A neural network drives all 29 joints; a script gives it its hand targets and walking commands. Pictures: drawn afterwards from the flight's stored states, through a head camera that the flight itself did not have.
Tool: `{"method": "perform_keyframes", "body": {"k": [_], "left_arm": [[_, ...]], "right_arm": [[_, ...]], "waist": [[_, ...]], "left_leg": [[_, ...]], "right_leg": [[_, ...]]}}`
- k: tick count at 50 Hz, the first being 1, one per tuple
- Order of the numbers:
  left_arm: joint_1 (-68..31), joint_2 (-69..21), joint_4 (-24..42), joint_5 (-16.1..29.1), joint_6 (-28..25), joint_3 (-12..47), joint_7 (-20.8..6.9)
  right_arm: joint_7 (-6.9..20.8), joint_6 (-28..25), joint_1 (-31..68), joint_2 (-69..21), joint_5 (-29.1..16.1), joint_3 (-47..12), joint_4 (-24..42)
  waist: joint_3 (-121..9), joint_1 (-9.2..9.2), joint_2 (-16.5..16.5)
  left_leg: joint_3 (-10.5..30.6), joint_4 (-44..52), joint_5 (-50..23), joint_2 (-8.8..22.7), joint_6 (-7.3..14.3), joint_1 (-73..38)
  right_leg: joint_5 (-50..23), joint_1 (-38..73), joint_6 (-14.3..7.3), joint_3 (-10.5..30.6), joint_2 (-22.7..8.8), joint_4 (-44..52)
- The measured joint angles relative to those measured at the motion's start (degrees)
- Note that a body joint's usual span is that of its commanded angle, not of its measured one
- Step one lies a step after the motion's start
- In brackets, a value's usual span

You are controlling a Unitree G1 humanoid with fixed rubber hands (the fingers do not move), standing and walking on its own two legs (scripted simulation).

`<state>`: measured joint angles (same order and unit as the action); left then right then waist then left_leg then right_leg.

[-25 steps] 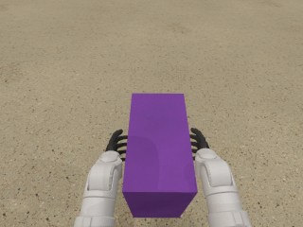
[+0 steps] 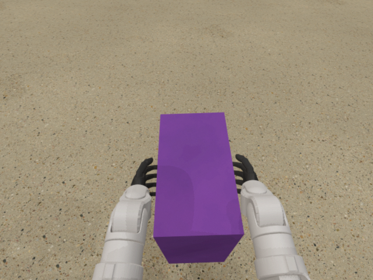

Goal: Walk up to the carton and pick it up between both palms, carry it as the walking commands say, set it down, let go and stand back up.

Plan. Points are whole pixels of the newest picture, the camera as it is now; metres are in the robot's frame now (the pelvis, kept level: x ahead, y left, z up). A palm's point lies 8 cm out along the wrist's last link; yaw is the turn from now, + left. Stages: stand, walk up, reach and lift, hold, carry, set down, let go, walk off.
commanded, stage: carry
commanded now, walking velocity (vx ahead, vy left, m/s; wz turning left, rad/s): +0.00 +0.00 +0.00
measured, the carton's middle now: (194, 193) +0.33 -0.01 -0.04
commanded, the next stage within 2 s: hold in 0.42 s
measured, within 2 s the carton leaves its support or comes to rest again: neither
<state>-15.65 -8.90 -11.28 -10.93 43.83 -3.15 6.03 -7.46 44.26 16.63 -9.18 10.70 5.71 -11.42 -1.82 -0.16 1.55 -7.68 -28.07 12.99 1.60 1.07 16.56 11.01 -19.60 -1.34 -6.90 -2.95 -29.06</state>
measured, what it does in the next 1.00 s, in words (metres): stands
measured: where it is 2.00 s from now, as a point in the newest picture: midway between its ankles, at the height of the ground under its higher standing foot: outside the picture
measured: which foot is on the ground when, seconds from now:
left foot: down 0.00-1.00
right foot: down 0.00-1.00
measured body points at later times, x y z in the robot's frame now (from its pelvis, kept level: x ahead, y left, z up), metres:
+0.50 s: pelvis +0.00 +0.00 +0.00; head -0.01 +0.00 +0.45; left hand +0.31 +0.12 +0.03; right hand +0.31 -0.12 +0.03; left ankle +0.02 +0.11 -0.74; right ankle +0.04 -0.11 -0.74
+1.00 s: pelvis -0.02 +0.01 +0.00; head -0.08 +0.02 +0.44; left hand +0.30 +0.11 +0.03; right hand +0.29 -0.13 +0.04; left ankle +0.02 +0.11 -0.74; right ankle +0.04 -0.11 -0.74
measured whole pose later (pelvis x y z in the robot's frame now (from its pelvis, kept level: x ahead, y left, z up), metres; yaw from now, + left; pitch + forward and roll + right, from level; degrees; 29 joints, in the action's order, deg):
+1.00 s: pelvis -0.02 +0.01 +0.00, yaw +2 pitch -9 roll -1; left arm -24.2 -11.3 -30.6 -15.0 38.3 -11.7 5.5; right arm -7.4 39.2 22.3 -10.9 13.4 15.6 -26.7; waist 1.0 -4.1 -0.4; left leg 0.4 -33.0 15.5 -0.6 1.6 8.6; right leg 11.6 -8.5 0.5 -0.1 0.8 -28.9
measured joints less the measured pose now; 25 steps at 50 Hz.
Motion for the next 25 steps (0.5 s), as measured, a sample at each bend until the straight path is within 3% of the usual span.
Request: {"method": "perform_keyframes", "body": {"k": [22, 25], "left_arm": [[-1.0, -0.3, -2.2, -1.0, -1.1, -1.0, -0.7], [0.4, 0.1, -2.9, -1.4, -2.1, 0.2, -1.5]], "right_arm": [[0.6, -1.8, 1.1, -0.3, 1.5, 1.1, -2.7], [2.1, -3.1, -0.3, 0.1, 1.5, 1.6, -3.7]], "waist": [[-0.2, 0.10, -0.5], [1.0, 0.27, -1.8]], "left_leg": [[0.3, 0.1, 0.0, 0.1, 0.2, -0.8], [5.0, 1.1, -1.3, -0.9, 0.0, -4.0]], "right_leg": [[-0.4, 1.2, 0.1, -0.1, 0.3, 0.9], [-1.8, 5.4, 0.8, 4.9, 2.9, 3.7]]}}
